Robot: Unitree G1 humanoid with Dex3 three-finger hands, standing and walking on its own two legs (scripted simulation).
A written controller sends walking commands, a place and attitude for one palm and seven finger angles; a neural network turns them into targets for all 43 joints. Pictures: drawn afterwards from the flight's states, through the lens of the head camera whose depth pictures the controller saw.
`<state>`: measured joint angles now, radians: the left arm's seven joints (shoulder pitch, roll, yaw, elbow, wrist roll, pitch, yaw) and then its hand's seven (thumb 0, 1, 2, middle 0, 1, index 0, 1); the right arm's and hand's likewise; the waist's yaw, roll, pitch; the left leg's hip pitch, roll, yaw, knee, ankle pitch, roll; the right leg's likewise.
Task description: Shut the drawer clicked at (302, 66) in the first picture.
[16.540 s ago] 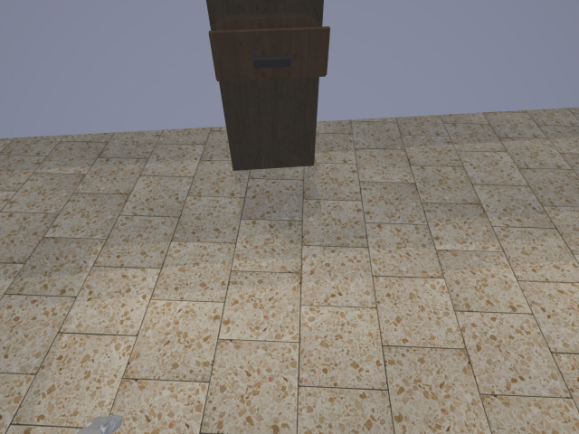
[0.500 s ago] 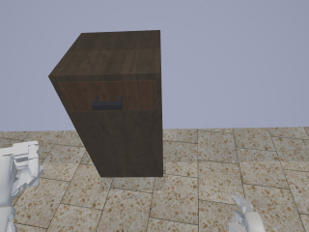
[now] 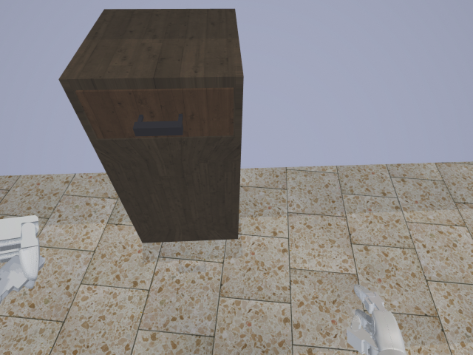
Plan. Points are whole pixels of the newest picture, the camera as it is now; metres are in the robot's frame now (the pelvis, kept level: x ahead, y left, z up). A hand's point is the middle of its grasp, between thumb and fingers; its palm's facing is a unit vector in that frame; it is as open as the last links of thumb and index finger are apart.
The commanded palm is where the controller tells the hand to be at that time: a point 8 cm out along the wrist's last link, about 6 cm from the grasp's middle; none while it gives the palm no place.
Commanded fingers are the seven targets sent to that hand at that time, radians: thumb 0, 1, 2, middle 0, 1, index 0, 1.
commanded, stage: step back with the hand held close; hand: left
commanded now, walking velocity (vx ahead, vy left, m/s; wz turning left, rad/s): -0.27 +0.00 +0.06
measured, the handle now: (159, 123) +0.67 +0.25 -0.03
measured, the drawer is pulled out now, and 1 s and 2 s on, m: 0.00 0.00 0.00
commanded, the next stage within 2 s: stop stepping back and stand still in 0.58 s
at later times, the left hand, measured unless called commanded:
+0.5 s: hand out of the picture +0.11 +0.25 +0.18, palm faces +0.40 -0.77 -0.50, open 3.2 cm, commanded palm +0.04 +0.28 +0.18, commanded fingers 0.00 0.90 0.90 -1.40 -1.60 -1.40 -1.60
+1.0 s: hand out of the picture +0.03 +0.25 +0.16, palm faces +0.38 -0.82 -0.43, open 3.2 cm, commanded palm +0.00 +0.27 +0.18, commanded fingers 0.00 0.90 0.90 -1.40 -1.60 -1.40 -1.60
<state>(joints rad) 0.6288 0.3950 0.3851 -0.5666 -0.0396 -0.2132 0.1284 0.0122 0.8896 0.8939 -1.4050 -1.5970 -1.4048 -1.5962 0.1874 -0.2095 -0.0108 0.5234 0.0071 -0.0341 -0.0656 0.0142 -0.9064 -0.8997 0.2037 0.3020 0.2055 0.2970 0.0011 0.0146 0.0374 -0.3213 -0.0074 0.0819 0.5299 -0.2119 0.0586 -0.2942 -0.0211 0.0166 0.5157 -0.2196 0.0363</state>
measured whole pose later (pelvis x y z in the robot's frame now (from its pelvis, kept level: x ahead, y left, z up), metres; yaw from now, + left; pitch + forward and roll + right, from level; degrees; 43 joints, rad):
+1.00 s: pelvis -0.15 +0.00 +0.01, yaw -2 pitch +3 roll +0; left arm 0.70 0.36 0.37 -0.54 -0.05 -0.21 0.15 0.01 0.89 0.89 -1.41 -1.60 -1.41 -1.60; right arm 0.29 -0.23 -0.03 0.64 0.01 -0.06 -0.08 0.01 -0.91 -0.90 0.20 0.30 0.21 0.30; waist 0.01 -0.04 -0.10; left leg -0.44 0.01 0.04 0.83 -0.32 0.00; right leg -0.20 -0.02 -0.02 0.46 -0.32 0.00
